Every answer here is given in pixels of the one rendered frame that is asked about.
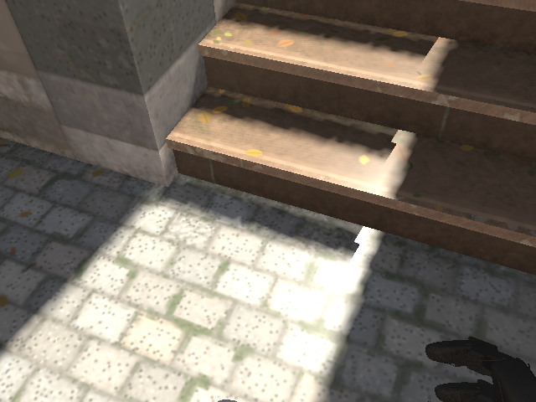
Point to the robot right hand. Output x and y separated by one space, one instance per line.
513 381

